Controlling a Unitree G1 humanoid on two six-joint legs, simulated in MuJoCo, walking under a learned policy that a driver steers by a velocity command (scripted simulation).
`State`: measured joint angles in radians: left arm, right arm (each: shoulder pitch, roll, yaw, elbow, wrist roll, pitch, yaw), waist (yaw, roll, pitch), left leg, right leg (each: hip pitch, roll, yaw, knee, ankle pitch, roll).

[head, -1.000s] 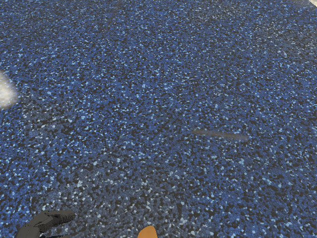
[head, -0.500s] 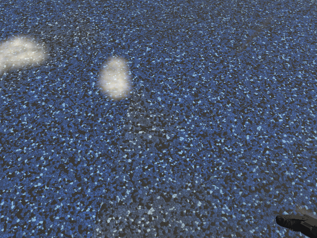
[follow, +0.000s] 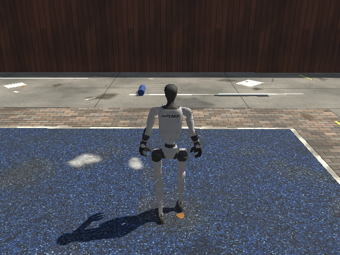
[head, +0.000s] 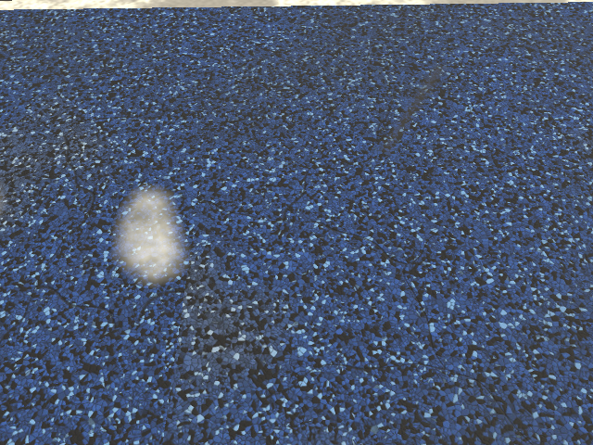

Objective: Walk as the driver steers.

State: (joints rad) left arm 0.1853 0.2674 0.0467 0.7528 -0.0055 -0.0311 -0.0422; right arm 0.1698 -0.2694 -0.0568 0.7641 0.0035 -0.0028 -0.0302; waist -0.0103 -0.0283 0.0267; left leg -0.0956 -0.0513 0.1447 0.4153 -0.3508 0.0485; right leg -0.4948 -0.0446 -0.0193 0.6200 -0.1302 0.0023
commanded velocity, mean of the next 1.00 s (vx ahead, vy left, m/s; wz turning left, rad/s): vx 0.31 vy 0.00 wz -0.55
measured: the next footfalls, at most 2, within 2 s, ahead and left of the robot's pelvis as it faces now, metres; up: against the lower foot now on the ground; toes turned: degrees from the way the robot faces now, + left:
right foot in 0.02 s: +0.14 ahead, -0.11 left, +0.00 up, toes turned -2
left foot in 0.42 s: +0.16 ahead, +0.13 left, +0.00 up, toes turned -19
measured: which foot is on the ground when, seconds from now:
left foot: down 0.00-0.04, up 0.06-0.40, down 0.42-0.88, up 0.90-1.00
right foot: up 0.00-0.00, down 0.02-0.42, up 0.44-0.88, down 0.90-1.00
